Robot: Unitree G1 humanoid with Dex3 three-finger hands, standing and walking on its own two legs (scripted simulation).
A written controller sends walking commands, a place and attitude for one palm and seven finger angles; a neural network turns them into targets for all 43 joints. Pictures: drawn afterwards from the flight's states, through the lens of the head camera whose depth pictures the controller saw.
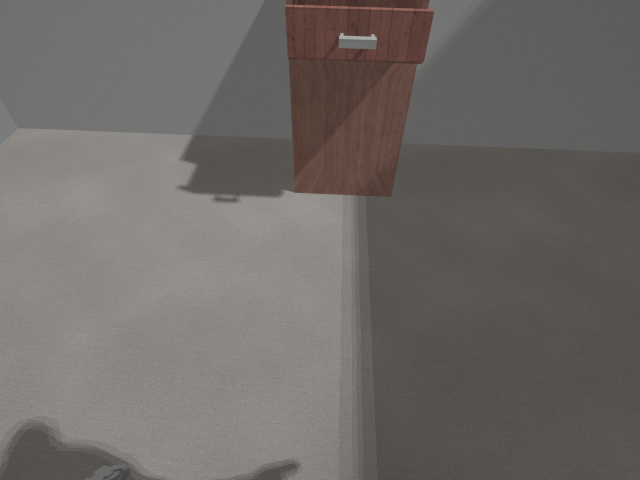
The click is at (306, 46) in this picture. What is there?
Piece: drawer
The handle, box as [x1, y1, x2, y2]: [339, 33, 376, 48]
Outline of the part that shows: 340,33 339,47 375,48 376,37 374,36 374,34 371,34 371,36 369,37 344,36 343,33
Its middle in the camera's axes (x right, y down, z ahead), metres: +0.10 -0.58 +1.12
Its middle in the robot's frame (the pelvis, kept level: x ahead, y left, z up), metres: +1.23 -0.04 +0.04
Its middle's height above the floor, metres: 0.81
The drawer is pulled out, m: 0.22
